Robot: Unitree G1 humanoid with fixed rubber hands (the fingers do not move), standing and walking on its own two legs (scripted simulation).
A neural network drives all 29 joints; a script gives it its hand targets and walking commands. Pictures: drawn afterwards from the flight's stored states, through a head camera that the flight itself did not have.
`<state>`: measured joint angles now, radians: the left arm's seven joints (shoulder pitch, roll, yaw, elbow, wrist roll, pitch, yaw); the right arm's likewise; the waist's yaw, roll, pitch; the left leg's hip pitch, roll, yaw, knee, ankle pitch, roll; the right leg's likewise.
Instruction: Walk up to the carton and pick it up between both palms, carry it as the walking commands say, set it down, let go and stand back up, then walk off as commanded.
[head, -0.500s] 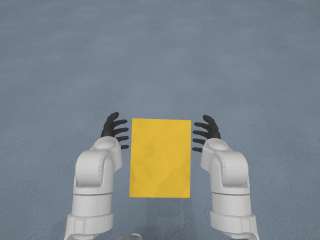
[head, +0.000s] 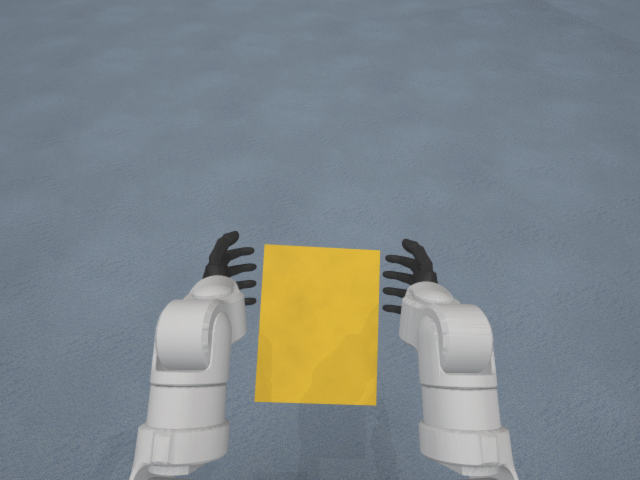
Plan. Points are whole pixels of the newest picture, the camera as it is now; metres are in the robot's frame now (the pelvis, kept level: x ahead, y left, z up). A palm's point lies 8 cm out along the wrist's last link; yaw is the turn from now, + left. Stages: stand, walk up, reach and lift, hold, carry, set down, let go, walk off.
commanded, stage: carry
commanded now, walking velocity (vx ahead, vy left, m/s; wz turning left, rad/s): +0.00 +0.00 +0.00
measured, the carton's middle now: (316, 319) +0.34 +0.02 -0.02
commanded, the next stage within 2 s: none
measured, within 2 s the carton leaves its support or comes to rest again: neither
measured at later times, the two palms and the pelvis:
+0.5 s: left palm (258, 285) +0.30 +0.08 +0.11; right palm (460, 307) +0.29 -0.15 +0.10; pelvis +0.00 -0.03 +0.00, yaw -1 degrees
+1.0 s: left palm (283, 284) +0.33 +0.06 +0.08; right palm (473, 299) +0.32 -0.18 +0.07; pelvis +0.02 -0.05 +0.00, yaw -1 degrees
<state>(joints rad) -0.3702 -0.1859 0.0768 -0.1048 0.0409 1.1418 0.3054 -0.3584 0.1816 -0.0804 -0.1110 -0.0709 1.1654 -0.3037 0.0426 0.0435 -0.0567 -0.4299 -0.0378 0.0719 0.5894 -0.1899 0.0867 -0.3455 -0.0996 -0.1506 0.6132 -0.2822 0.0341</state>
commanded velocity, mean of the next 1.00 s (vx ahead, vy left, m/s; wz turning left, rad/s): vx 0.00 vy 0.00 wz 0.00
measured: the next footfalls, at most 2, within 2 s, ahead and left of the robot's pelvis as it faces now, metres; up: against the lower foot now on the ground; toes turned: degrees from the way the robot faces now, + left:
none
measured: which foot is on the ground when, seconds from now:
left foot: down 0.00-1.00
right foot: down 0.00-1.00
